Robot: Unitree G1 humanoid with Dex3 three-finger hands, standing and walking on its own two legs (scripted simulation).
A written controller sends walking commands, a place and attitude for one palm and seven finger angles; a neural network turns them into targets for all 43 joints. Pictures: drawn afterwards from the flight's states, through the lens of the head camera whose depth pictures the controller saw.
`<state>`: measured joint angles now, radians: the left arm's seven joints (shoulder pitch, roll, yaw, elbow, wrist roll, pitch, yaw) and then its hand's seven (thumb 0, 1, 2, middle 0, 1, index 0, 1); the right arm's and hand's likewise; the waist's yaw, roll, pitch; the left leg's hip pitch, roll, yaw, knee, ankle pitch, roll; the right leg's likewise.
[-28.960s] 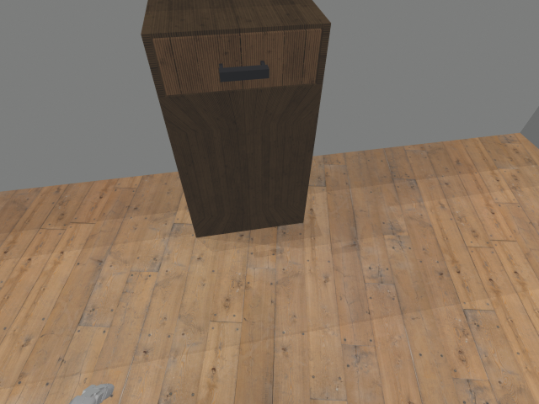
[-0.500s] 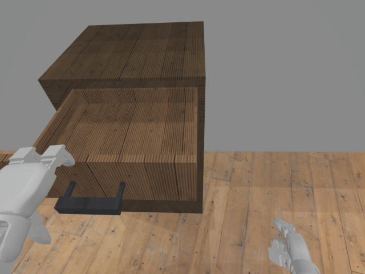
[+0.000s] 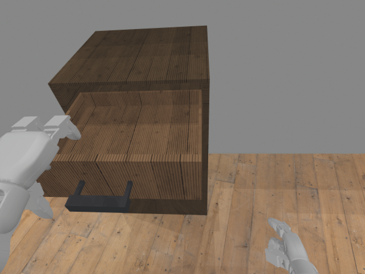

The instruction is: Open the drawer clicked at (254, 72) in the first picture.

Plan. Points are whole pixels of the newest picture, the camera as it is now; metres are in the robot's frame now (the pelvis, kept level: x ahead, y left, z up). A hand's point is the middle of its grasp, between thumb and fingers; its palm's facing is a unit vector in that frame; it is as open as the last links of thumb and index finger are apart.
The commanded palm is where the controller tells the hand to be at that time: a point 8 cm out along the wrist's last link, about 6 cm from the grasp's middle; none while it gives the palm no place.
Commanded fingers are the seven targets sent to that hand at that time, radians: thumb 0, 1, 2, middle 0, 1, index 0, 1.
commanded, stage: lift the hand off the handle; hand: left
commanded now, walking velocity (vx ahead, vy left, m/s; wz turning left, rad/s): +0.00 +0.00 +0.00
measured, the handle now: (101, 194) +0.26 +0.25 +0.03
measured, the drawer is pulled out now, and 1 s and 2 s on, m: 0.30 0.30 0.30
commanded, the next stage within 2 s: draw the hand back to the body in 0.06 s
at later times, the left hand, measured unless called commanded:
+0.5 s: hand (45, 170) +0.21 +0.28 +0.18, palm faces +0.16 +0.01 -0.99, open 13.8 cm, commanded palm +0.17 +0.28 +0.23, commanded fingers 0.00 -0.50 0.30 -0.30 -1.20 -0.30 -1.20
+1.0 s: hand (57, 168) +0.20 +0.23 +0.21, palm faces +0.49 -0.79 -0.38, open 13.3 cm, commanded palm +0.15 +0.27 +0.23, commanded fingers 0.00 -0.05 0.50 -0.27 -0.91 -0.27 -0.91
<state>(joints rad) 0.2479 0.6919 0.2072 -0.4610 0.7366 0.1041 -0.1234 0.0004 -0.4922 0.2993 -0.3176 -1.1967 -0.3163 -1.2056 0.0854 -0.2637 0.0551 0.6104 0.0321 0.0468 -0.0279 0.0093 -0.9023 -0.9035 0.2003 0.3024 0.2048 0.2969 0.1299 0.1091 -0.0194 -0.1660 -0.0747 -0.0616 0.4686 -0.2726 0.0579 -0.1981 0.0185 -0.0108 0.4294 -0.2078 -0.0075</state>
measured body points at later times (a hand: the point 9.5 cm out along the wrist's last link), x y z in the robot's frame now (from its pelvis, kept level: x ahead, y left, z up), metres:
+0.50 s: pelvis -0.01 -0.02 +0.00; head -0.01 -0.05 +0.45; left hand +0.20 +0.28 +0.23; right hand +0.23 -0.22 -0.09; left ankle -0.02 +0.08 -0.74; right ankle +0.02 -0.12 -0.74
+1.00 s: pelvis +0.00 -0.03 +0.00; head -0.01 -0.03 +0.45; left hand +0.17 +0.27 +0.23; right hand +0.20 -0.23 -0.07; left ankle -0.02 +0.08 -0.74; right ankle +0.01 -0.12 -0.74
